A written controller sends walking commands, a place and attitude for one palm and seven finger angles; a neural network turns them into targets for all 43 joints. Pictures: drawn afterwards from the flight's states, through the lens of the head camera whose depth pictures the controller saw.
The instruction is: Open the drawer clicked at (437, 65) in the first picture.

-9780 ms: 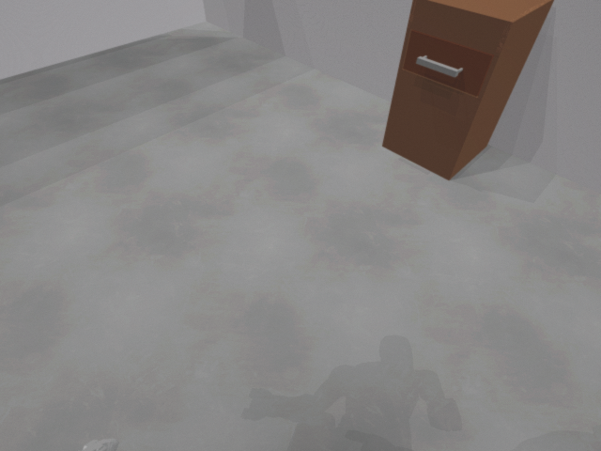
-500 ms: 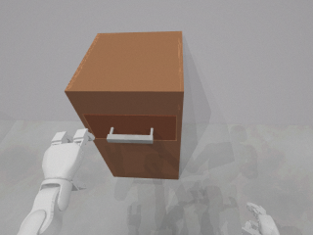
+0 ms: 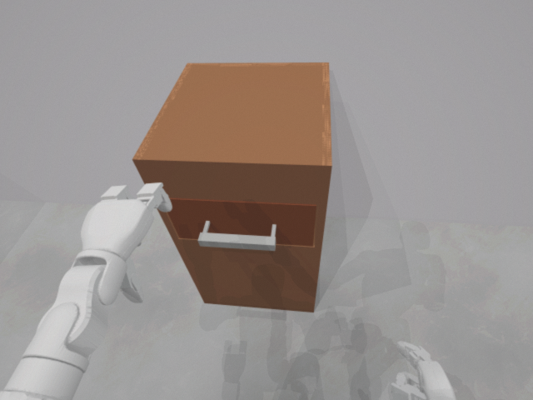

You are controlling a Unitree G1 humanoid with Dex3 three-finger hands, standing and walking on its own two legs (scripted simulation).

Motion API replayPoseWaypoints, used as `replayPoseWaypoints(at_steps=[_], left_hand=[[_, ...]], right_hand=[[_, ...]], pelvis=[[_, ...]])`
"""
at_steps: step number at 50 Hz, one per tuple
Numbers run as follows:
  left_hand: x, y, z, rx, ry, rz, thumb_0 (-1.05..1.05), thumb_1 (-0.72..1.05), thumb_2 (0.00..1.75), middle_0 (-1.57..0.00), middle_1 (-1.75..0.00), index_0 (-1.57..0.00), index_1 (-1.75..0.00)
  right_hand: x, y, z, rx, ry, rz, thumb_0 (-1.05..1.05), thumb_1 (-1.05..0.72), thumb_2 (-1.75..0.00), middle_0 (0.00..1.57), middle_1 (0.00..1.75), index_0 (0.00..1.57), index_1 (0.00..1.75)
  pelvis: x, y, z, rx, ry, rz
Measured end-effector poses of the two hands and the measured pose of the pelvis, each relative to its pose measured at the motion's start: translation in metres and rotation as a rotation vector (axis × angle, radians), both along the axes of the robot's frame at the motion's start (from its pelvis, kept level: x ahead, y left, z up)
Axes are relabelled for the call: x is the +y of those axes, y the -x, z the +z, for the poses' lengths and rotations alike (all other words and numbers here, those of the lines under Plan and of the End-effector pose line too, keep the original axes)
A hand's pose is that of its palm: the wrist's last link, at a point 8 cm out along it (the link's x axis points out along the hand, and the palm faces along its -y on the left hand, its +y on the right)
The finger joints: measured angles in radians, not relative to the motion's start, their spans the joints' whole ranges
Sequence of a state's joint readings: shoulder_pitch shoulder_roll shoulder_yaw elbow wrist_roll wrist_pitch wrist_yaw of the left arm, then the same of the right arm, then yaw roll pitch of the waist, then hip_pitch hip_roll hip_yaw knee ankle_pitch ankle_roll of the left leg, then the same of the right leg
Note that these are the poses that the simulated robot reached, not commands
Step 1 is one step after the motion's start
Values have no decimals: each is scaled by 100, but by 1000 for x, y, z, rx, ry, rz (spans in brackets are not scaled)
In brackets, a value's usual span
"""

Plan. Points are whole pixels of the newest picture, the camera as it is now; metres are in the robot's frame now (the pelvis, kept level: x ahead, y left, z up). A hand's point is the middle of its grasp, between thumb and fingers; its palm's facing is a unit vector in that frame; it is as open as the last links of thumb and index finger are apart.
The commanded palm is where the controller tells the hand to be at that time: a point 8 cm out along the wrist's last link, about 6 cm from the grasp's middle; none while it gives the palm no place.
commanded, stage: raise the hand with hooked fingers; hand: left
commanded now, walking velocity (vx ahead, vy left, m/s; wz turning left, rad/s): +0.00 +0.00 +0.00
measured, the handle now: (238, 234) +0.53 +0.16 -0.21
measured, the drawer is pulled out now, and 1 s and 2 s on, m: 0.00 0.00 0.00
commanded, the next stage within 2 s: move the hooked fingers above the handle in 0.26 s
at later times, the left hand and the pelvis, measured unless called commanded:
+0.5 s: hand (146, 254) +0.30 +0.23 +0.06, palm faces -0.01 -0.09 -1.00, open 13.9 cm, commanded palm +0.29 +0.23 +0.11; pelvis -0.01 +0.00 +0.00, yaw +0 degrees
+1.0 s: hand (185, 246) +0.37 +0.21 -0.02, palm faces -0.06 -0.06 -1.00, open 13.8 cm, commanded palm +0.36 +0.21 +0.03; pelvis -0.01 -0.01 -0.02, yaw -1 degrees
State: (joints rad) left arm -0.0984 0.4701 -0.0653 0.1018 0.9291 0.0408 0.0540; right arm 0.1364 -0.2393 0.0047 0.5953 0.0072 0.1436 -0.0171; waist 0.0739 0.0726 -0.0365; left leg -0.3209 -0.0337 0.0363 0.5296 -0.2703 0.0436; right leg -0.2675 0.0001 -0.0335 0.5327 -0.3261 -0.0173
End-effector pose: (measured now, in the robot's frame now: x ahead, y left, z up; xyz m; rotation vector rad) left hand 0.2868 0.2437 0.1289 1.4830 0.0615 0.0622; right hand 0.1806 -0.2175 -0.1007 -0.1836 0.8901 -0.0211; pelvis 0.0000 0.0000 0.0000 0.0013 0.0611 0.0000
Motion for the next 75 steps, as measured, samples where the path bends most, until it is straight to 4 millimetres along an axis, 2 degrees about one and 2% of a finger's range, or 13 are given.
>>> replayPoseWaypoints(at_steps=[7,12,20,24,29,34,44,51,58,75], left_hand=[[-5,8,-6,-4,6,-56,0,-49,30,-32,-120,-32,-120],[-3,11,-7,-31,-2,-41,0,-49,30,-32,-120,-32,-120],[-6,12,-5,-29,-4,-21,0,-49,30,-32,-120,-32,-120],[-9,9,-14,3,0,-14,0,-49,30,-32,-120,-32,-120],[-16,-2,-35,50,-4,-36,0,-49,30,-32,-120,-32,-120],[-20,-18,-48,41,-13,-62,0,-49,30,-32,-120,-32,-120],[-24,-46,-79,59,-29,-44,0,-49,30,-32,-120,-32,-120],[-33,-67,-100,60,-26,-76,0,-49,30,-32,-120,-32,-120],[-34,-87,-118,52,-41,-59,0,-49,30,-32,-120,-32,-120],[-45,-122,-169,50,-53,-60,0,-49,30,-32,-120,-32,-120]], right_hand=[[-14,22,-6,53,26,-35,1,-90,-90,20,30,20,30],[-19,30,-8,71,32,-51,1,-90,-90,20,30,20,30],[-17,27,-5,34,12,-58,2,-90,-90,20,30,20,30],[-15,23,-3,13,7,-50,1,-90,-90,20,30,20,30],[-18,24,-4,9,24,-45,1,-90,-90,20,30,20,30],[-27,36,-10,37,46,-71,1,-90,-90,20,30,20,30],[-50,82,-31,172,80,-163,1,-90,-90,20,30,20,30],[-59,115,-42,261,106,-219,1,-90,-90,20,30,20,30],[-58,138,-53,320,106,-256,1,-90,-90,20,30,20,30],[-44,174,-80,405,118,-275,1,-90,-90,20,30,20,30]], pelvis=[[2,2,0,7,1,-7],[2,6,0,9,0,-6],[-1,9,0,-1,-2,-9],[-3,11,0,1,-3,-6],[-7,15,-3,22,-3,-3],[-10,16,-8,55,-1,-2],[-10,13,-18,124,2,-11],[-9,11,-25,172,6,-16],[-6,10,-34,225,10,-25],[4,21,-65,344,31,-26]])
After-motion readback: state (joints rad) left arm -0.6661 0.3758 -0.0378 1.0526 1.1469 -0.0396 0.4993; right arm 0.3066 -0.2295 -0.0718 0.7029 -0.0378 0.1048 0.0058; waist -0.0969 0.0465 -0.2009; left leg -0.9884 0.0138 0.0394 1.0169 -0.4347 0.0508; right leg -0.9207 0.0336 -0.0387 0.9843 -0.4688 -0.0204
